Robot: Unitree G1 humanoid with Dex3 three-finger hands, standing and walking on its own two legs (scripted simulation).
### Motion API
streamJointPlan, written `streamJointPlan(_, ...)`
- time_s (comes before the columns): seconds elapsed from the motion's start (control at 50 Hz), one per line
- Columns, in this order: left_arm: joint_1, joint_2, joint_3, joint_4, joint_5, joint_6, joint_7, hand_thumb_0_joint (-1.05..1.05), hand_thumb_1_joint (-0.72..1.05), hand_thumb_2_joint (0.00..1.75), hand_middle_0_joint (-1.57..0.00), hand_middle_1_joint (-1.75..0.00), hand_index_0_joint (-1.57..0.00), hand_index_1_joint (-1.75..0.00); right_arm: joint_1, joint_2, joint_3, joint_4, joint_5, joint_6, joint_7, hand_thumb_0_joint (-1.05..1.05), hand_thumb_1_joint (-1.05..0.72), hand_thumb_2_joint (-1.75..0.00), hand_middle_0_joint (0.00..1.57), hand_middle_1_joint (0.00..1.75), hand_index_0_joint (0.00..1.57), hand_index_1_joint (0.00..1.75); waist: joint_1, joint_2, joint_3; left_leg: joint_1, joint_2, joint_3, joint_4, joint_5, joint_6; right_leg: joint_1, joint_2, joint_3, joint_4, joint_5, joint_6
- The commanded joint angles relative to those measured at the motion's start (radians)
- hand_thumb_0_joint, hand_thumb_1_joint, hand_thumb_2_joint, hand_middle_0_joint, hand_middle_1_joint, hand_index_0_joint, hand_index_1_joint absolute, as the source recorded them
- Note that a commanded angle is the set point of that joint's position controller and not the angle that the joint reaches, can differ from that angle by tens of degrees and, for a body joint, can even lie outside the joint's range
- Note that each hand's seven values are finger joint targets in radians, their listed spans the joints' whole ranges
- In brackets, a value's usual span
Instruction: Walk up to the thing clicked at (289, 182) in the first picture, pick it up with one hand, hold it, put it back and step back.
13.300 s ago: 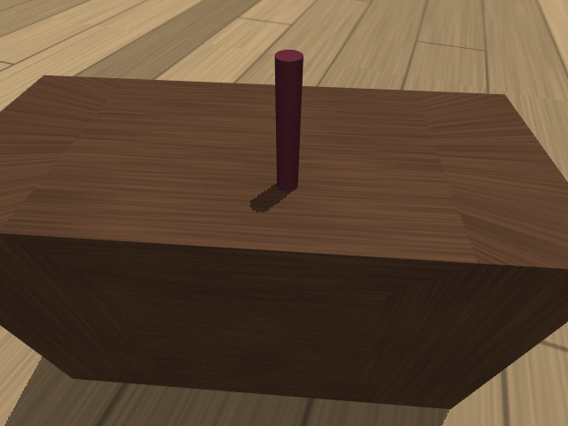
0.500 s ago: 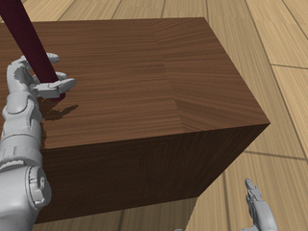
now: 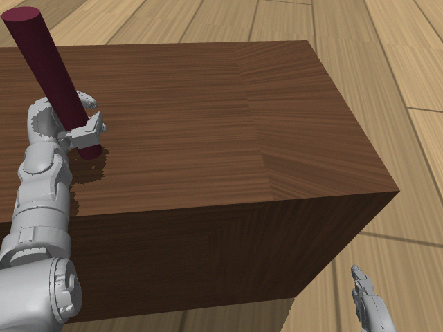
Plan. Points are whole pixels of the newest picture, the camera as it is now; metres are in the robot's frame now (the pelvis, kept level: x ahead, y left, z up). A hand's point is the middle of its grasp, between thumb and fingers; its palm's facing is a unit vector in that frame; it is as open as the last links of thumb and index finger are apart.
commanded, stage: settle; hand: left
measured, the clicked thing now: (64, 98) +0.47 +0.22 +0.20
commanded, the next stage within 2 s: lift in 0.64 s
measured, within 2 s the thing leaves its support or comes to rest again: neither
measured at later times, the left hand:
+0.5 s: hand (82, 102) +0.47 +0.20 +0.19, palm faces +0.17 -0.98 +0.00, open 5.1 cm
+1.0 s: hand (74, 84) +0.47 +0.20 +0.22, palm faces +0.17 -0.99 -0.01, open 5.1 cm
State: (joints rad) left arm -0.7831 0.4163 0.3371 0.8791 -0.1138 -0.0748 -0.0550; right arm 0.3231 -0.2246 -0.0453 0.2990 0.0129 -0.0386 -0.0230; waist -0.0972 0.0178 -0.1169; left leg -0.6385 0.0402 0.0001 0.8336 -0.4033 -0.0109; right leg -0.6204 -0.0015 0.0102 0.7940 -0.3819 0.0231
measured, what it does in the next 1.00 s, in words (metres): stands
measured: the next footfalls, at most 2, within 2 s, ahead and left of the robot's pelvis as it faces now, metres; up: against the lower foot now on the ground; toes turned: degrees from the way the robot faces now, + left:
none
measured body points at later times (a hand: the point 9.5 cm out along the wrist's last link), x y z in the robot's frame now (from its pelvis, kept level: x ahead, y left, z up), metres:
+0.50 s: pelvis -0.01 +0.00 +0.01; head +0.03 +0.00 +0.46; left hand +0.46 +0.25 +0.19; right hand +0.15 -0.26 -0.05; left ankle +0.00 +0.12 -0.70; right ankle +0.00 -0.14 -0.70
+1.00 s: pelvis +0.00 +0.00 +0.02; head +0.02 -0.01 +0.47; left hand +0.45 +0.25 +0.23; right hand +0.16 -0.27 -0.03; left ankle +0.00 +0.12 -0.70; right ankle +0.00 -0.14 -0.70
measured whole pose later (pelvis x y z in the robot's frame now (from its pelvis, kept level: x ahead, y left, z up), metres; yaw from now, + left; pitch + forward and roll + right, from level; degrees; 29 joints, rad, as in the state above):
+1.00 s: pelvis +0.00 +0.00 +0.02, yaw +0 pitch +7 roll -1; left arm -0.87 0.42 0.31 0.85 -0.12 0.08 -0.05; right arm 0.30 -0.23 -0.06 0.41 0.04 -0.12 -0.06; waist -0.08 0.03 -0.11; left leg -0.47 0.04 0.01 0.69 -0.34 -0.01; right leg -0.46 -0.01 0.01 0.66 -0.32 0.02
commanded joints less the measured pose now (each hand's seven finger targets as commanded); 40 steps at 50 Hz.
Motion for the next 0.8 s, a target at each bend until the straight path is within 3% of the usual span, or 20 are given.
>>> streamJointPlan(0.0,-0.608,0.287,0.033,-0.306,-0.018,-0.08,0.011,0.0,0.5,1.35,-1.43,-1.46,-1.43,-1.47,-0.028,-0.138,-0.069,-0.148,0.008,-0.056,-0.024,0.0,0.55,-0.05,0.05,0.05,0.05,0.05,-0.009,0.11,-0.469,0.326,-0.012,0.0,-0.083,0.428,0.015,0.172,0.017,-0.028,-0.083,0.385,-0.03)
streamJointPlan(0.04,-0.615,0.276,0.024,-0.307,-0.022,-0.067,0.007,0.0,0.47,1.36,-1.41,-1.46,-1.42,-1.47,-0.033,-0.143,-0.07,-0.143,0.011,-0.057,-0.028,0.0,0.55,-0.05,0.05,0.05,0.05,0.05,-0.012,0.076,-0.446,0.307,-0.014,0.0,-0.091,0.423,0.021,0.188,0.016,-0.027,-0.091,0.403,-0.026)
streamJointPlan(0.06,-0.562,0.266,0.02,-0.208,-0.02,-0.052,0.005,0.0,0.47,1.35,-1.42,-1.45,-1.42,-1.47,-0.044,-0.152,-0.078,-0.121,0.012,-0.056,-0.031,0.0,0.55,-0.05,0.05,0.05,0.05,0.05,-0.014,0.044,-0.4,0.274,-0.016,0.002,-0.097,0.394,0.025,0.19,0.014,-0.024,-0.1,0.389,-0.023)
streamJointPlan(0.08,-0.563,0.284,0.031,-0.233,-0.02,-0.05,0.006,0.0,0.49,1.35,-1.42,-1.45,-1.42,-1.47,-0.035,-0.137,-0.06,-0.094,0.014,-0.058,-0.03,0.0,0.55,-0.05,0.05,0.05,0.05,0.05,0.003,0.052,-0.378,0.265,-0.02,0.006,-0.109,0.364,0.025,0.191,0.013,-0.024,-0.108,0.366,-0.024)
streamJointPlan(0.1,-0.632,0.287,0.026,-0.292,-0.022,-0.058,0.003,0.0,0.5,1.35,-1.42,-1.45,-1.43,-1.46,-0.077,-0.12,-0.047,-0.118,0.016,-0.064,-0.028,0.0,0.55,-0.05,0.05,0.05,0.05,0.05,0.006,0.083,-0.396,0.271,-0.022,0.007,-0.118,0.34,0.021,0.19,0.012,-0.024,-0.112,0.337,-0.027)
streamJointPlan(0.12,-0.611,0.269,0.017,-0.22,-0.022,-0.047,0.0,0.0,0.47,1.35,-1.43,-1.46,-1.43,-1.47,-0.072,-0.141,-0.07,-0.12,0.015,-0.066,-0.032,0.0,0.55,-0.05,0.05,0.05,0.05,0.05,-0.013,0.067,-0.401,0.288,-0.021,0.01,-0.114,0.333,0.024,0.18,0.013,-0.024,-0.119,0.335,-0.024)
streamJointPlan(0.2,-0.61,0.281,0.029,-0.221,-0.024,-0.033,0.008,0.0,0.49,1.36,-1.41,-1.45,-1.41,-1.46,-0.067,-0.136,-0.061,-0.098,0.018,-0.071,-0.033,0.0,0.56,-0.05,0.05,0.05,0.05,0.05,0.008,0.059,-0.363,0.282,-0.019,0.008,-0.138,0.326,0.019,0.194,0.016,-0.032,-0.128,0.316,-0.028)
streamJointPlan(0.22,-0.617,0.28,0.024,-0.22,-0.024,-0.034,0.004,0.0,0.49,1.35,-1.42,-1.45,-1.42,-1.46,-0.065,-0.147,-0.071,-0.097,0.019,-0.072,-0.035,0.0,0.55,-0.05,0.05,0.05,0.05,0.05,-0.001,0.059,-0.369,0.3,-0.017,0.005,-0.14,0.322,0.019,0.181,0.019,-0.032,-0.132,0.309,-0.029)
streamJointPlan(0.26,-0.652,0.268,0.013,-0.252,-0.023,-0.038,0.002,0.0,0.5,1.36,-1.43,-1.46,-1.43,-1.47,-0.094,-0.113,-0.036,-0.134,0.02,-0.083,-0.033,0.0,0.55,-0.05,0.05,0.05,0.05,0.05,0.003,0.062,-0.4,0.319,-0.015,0.005,-0.143,0.33,0.017,0.198,0.019,-0.034,-0.132,0.312,-0.029)
streamJointPlan(0.3,-0.664,0.296,0.028,-0.267,-0.024,-0.036,-0.001,0.0,0.46,1.37,-1.44,-1.47,-1.44,-1.48,-0.061,-0.133,-0.057,-0.107,0.02,-0.085,-0.039,0.0,0.55,-0.05,0.05,0.05,0.05,0.05,-0.004,0.06,-0.42,0.327,-0.018,0.011,-0.141,0.34,0.021,0.217,0.016,-0.029,-0.135,0.338,-0.024)
streamJointPlan(0.34,-0.607,0.253,0.002,-0.178,-0.026,-0.015,-0.007,0.0,0.45,1.36,-1.42,-1.46,-1.42,-1.47,-0.054,-0.136,-0.055,-0.084,0.021,-0.085,-0.04,0.0,0.55,-0.05,0.05,0.05,0.05,0.05,-0.01,0.029,-0.353,0.288,-0.022,0.015,-0.148,0.308,0.027,0.201,0.013,-0.023,-0.152,0.322,-0.02)
streamJointPlan(0.42,-0.711,0.326,0.041,-0.293,-0.025,-0.02,0.006,0.0,0.49,1.37,-1.42,-1.46,-1.42,-1.47,-0.091,-0.129,-0.044,-0.087,0.022,-0.094,-0.039,0.0,0.56,-0.05,0.05,0.05,0.05,0.05,0.016,0.094,-0.409,0.337,-0.017,0.009,-0.159,0.335,0.015,0.211,0.016,-0.029,-0.151,0.319,-0.029)
streamJointPlan(0.44,-0.696,0.303,0.026,-0.255,-0.022,-0.016,0.004,0.0,0.49,1.38,-1.41,-1.46,-1.42,-1.47,-0.109,-0.137,-0.052,-0.122,0.022,-0.098,-0.041,0.0,0.56,-0.05,0.05,0.05,0.05,0.05,-0.003,0.069,-0.425,0.344,-0.015,0.006,-0.158,0.341,0.017,0.219,0.017,-0.031,-0.152,0.327,-0.028)
streamJointPlan(0.48,-0.675,0.283,0.019,-0.225,-0.024,-0.009,0.004,0.0,0.49,1.37,-1.4,-1.45,-1.41,-1.46,-0.075,-0.138,-0.06,-0.064,0.02,-0.095,-0.044,0.0,0.56,-0.05,0.05,0.05,0.05,0.05,-0.003,0.057,-0.384,0.334,-0.016,0.008,-0.162,0.341,0.018,0.215,0.017,-0.029,-0.159,0.332,-0.026)
streamJointPlan(0.54,-0.716,0.336,0.046,-0.288,-0.027,-0.009,0.012,0.0,0.5,1.36,-1.41,-1.45,-1.41,-1.46,-0.096,-0.156,-0.078,-0.062,0.025,-0.102,-0.05,0.0,0.56,-0.05,0.05,0.05,0.05,0.05,0.008,0.07,-0.402,0.342,-0.021,0.011,-0.168,0.33,0.02,0.233,0.012,-0.026,-0.165,0.33,-0.024)
streamJointPlan(0.58,-0.707,0.272,0.014,-0.246,-0.026,0.003,0.007,0.0,0.48,1.37,-1.4,-1.45,-1.41,-1.46,-0.104,-0.109,-0.037,-0.055,0.025,-0.107,-0.043,0.0,0.55,-0.05,0.05,0.05,0.05,0.05,0.01,0.045,-0.393,0.326,-0.02,0.01,-0.172,0.325,0.022,0.247,0.013,-0.028,-0.169,0.327,-0.022)
streamJointPlan(0.6,-0.675,0.307,0.033,-0.217,-0.022,0.007,0.008,0.0,0.49,1.38,-1.41,-1.45,-1.41,-1.47,-0.099,-0.143,-0.068,-0.046,0.025,-0.108,-0.047,0.0,0.55,-0.05,0.05,0.05,0.05,0.05,0.007,0.046,-0.383,0.328,-0.022,0.014,-0.174,0.323,0.022,0.239,0.012,-0.025,-0.172,0.327,-0.022)
streamJointPlan(0.64,-0.699,0.288,0.016,-0.23,-0.021,0.011,0.002,0.0,0.49,1.37,-1.41,-1.45,-1.41,-1.46,-0.087,-0.114,-0.041,-0.028,0.025,-0.107,-0.045,0.0,0.56,-0.05,0.05,0.05,0.05,0.05,0.004,0.066,-0.39,0.336,-0.024,0.016,-0.169,0.348,0.023,0.238,0.01,-0.024,-0.173,0.351,-0.021)
streamJointPlan(0.7,-0.716,0.313,0.035,-0.242,-0.024,0.021,0.004,0.0,0.5,1.38,-1.41,-1.46,-1.42,-1.47,-0.104,-0.123,-0.048,-0.027,0.027,-0.115,-0.046,0.0,0.56,-0.05,0.05,0.05,0.05,0.05,0.009,0.058,-0.392,0.334,-0.024,0.016,-0.177,0.35,0.024,0.258,0.009,-0.026,-0.178,0.359,-0.02)
streamJointPlan(0.78,-0.672,0.283,0.007,-0.204,-0.017,0.041,0.001,0.0,0.58,1.33,-1.38,-1.43,-1.4,-1.43,-0.126,-0.162,-0.075,-0.065,0.027,-0.121,-0.049,0.0,0.55,-0.05,0.05,0.05,0.05,0.05,0.003,0.027,-0.394,0.362,-0.018,0.013,-0.182,0.387,0.024,0.26,0.015,-0.03,-0.185,0.383,-0.02)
